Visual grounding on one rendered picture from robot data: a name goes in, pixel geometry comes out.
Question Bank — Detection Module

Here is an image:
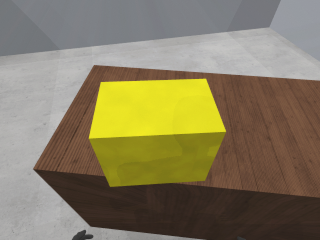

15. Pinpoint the pedestal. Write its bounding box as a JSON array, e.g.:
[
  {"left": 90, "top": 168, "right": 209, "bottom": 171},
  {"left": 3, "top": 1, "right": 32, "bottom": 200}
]
[{"left": 33, "top": 65, "right": 320, "bottom": 240}]

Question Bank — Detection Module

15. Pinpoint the robot left hand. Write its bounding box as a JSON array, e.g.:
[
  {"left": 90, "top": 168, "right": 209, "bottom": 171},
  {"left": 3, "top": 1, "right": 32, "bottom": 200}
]
[{"left": 72, "top": 230, "right": 94, "bottom": 240}]

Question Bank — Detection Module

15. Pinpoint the carton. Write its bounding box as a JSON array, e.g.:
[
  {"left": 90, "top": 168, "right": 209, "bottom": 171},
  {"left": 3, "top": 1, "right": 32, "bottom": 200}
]
[{"left": 89, "top": 78, "right": 226, "bottom": 187}]

